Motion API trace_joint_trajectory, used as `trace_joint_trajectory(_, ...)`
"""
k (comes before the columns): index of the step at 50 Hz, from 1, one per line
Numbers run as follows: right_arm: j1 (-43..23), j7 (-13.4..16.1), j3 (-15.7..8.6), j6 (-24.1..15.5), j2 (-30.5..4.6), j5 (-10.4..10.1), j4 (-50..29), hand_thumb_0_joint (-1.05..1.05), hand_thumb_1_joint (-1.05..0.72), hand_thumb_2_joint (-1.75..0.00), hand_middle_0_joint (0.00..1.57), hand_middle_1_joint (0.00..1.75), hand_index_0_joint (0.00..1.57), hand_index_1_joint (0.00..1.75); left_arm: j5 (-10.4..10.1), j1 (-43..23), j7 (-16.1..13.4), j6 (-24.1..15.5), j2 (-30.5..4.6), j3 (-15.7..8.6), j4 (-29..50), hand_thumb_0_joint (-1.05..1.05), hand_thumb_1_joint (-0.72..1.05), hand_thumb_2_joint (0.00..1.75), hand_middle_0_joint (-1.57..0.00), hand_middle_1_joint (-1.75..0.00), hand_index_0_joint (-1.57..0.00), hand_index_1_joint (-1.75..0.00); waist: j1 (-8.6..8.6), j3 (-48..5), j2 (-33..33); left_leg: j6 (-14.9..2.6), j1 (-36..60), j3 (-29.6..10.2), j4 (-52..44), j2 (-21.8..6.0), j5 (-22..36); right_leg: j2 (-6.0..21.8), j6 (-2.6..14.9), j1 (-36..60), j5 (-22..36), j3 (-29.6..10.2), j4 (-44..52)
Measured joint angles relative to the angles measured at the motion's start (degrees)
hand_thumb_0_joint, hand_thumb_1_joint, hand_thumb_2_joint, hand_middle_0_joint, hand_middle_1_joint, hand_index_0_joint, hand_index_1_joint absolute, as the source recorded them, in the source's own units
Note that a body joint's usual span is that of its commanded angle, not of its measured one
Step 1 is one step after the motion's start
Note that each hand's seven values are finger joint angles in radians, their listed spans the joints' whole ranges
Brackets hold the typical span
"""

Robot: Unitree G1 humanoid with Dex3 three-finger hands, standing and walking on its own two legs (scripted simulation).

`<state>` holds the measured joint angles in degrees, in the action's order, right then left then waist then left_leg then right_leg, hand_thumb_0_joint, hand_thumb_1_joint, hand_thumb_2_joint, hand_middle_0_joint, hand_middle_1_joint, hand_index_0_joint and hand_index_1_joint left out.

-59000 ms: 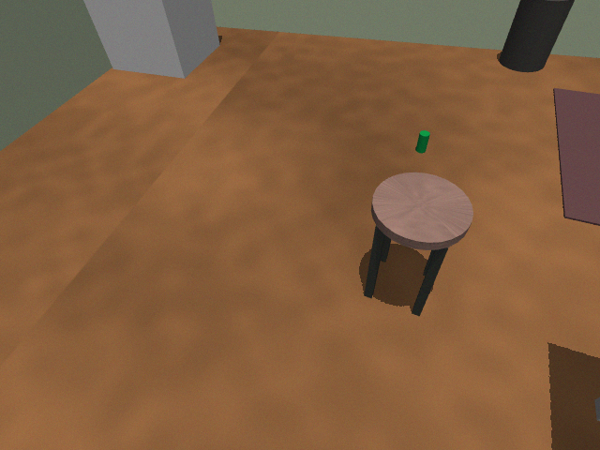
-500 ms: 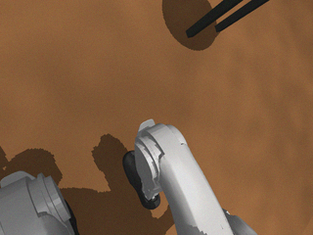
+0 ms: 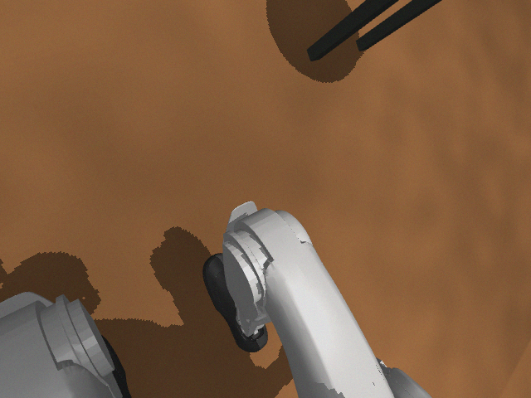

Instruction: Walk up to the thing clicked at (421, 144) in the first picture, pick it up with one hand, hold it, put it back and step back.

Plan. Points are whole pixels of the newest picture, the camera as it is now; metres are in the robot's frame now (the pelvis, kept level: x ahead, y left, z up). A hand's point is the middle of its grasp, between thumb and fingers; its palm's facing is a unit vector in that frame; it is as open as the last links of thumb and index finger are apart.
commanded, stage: close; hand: left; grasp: from above
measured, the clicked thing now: out of the picture +0.51 +0.30 -0.27
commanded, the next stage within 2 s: settle in 1.10 s
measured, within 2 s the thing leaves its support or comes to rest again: leaves its support in 1.52 s
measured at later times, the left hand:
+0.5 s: hand out of the picture +0.51 +0.30 -0.24, palm faces -0.43 -0.13 -0.89, open 10.5 cm
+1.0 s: hand out of the picture +0.50 +0.31 -0.24, palm faces -0.44 -0.14 -0.89, open 8.5 cm
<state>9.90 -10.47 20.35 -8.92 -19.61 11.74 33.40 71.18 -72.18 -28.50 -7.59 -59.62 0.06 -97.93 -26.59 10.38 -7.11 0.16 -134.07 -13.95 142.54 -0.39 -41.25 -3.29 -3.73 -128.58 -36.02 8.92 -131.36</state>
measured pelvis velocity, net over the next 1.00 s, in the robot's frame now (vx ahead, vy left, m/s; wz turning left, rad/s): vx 0.00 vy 0.00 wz -0.01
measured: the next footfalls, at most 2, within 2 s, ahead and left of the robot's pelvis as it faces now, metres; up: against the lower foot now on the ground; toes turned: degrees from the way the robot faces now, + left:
none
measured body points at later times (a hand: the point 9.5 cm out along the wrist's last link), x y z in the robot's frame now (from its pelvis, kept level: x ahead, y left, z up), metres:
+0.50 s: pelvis +0.00 +0.00 +0.00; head +0.30 +0.12 +0.31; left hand +0.53 +0.31 -0.19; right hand +0.02 -0.25 -0.05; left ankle +0.06 +0.12 -0.29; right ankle +0.12 -0.12 -0.29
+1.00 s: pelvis +0.00 +0.00 +0.00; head +0.30 +0.12 +0.31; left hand +0.52 +0.31 -0.19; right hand +0.02 -0.24 -0.05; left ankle +0.06 +0.12 -0.29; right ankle +0.12 -0.12 -0.29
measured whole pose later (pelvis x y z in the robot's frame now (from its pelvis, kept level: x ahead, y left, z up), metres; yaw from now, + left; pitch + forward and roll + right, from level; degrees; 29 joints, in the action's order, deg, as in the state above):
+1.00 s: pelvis +0.00 +0.00 +0.00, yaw +0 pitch +31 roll -15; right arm 9.1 -9.3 21.6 -8.0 -20.3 12.2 32.2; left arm 71.0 -72.6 -28.1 -8.2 -61.3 0.2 -98.5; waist -26.8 11.5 -7.2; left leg 0.0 -133.9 -14.4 142.2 -0.3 -40.6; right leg -3.2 -3.7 -128.0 -35.4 9.4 -130.6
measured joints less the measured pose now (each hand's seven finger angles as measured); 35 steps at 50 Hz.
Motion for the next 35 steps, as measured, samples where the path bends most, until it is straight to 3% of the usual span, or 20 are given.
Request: trace_joint_trajectory(35, -0.3, 0.7, 0.6, 0.7, -0.5, 0.2, -1.0, 0.0, -0.9, -0.9, 0.2, 0.3, 0.2, 0.3, -0.4, -0.2, 0.8, 0.1, -1.3, -0.1, 1.3, -0.01, 0.06, 0.64, -0.47, -0.92, -0.52, -0.86, -0.03, 1.1, -0.1, -0.08, 0.1, -0.3, -0.4, 0.0, 0.2, 0.0, 0.04, 0.5, 0.3, 0.4, 0.7)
